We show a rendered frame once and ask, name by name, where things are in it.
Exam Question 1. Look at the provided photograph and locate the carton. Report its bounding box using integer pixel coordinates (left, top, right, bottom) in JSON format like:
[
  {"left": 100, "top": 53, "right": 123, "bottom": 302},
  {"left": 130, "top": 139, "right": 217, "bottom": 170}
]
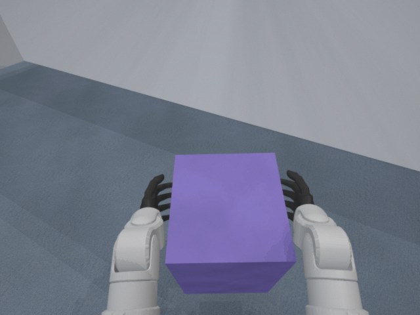
[{"left": 165, "top": 153, "right": 297, "bottom": 294}]

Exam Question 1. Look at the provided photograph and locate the right robot forearm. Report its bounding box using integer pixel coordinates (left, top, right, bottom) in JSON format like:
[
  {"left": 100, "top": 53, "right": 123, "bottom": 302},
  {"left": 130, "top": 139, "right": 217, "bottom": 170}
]
[{"left": 293, "top": 204, "right": 369, "bottom": 315}]

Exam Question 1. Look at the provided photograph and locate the left robot forearm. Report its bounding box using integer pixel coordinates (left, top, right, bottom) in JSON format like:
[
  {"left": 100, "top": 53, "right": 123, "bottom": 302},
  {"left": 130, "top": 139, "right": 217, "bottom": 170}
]
[{"left": 101, "top": 207, "right": 165, "bottom": 315}]

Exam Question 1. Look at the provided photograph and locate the robot right hand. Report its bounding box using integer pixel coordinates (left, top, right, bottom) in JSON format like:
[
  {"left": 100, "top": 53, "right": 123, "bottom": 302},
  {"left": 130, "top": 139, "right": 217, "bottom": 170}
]
[{"left": 280, "top": 170, "right": 314, "bottom": 221}]

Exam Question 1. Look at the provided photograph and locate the robot left hand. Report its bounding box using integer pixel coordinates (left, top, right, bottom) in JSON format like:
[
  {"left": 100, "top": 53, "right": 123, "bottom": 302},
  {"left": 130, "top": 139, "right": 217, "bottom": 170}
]
[{"left": 140, "top": 174, "right": 173, "bottom": 221}]

